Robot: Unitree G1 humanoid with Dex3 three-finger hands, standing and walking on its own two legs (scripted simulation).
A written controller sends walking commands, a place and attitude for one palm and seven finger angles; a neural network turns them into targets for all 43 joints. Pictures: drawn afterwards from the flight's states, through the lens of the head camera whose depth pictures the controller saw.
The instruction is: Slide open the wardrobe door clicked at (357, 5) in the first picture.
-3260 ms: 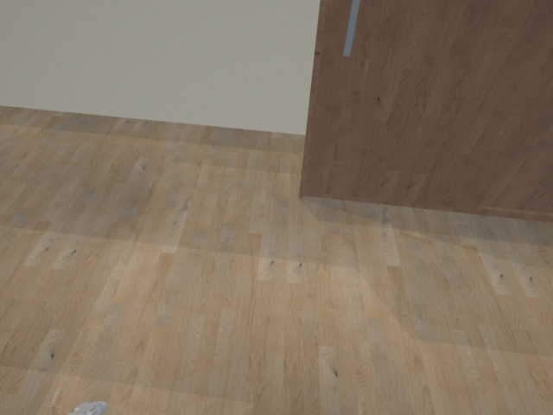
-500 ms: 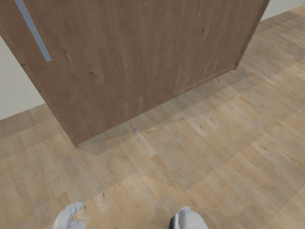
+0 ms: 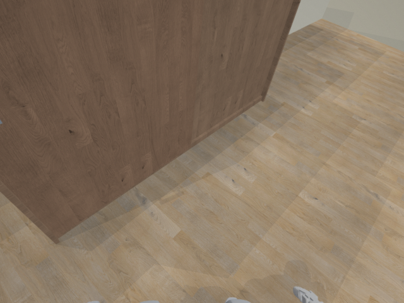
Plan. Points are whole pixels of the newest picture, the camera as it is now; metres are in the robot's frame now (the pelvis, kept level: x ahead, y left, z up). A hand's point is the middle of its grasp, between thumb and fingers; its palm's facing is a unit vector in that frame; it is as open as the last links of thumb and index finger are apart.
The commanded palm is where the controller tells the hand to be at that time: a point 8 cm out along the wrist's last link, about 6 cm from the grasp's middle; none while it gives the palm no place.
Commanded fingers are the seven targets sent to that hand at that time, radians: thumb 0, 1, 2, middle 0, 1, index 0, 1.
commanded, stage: walk to a spot facing it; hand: left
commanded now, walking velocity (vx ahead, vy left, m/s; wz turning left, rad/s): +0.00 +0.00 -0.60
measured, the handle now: out of the picture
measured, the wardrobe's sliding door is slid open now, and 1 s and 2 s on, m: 0.00 0.00 0.00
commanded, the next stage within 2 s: turn to face it in 1.16 s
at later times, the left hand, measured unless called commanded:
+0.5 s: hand (142, 292) +0.16 +0.13 -0.14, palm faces -0.29 -0.92 -0.28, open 7.4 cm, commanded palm none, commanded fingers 0.00 0.90 0.90 -0.20 -0.30 -0.20 -0.30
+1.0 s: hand (143, 282) +0.19 +0.14 -0.16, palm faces -0.50 -0.85 -0.18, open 7.4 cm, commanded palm none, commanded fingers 0.00 0.90 0.90 -0.20 -0.30 -0.20 -0.30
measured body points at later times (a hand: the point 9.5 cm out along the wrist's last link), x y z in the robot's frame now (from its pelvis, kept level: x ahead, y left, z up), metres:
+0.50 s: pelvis -0.01 -0.03 +0.00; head +0.02 -0.06 +0.45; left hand +0.18 +0.18 -0.12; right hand -0.07 -0.28 -0.16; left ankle +0.02 +0.11 -0.68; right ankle -0.04 -0.12 -0.72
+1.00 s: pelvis +0.03 -0.01 +0.02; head +0.07 +0.00 +0.46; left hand +0.21 +0.18 -0.14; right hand -0.04 -0.27 -0.10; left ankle +0.06 +0.09 -0.72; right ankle -0.05 -0.11 -0.66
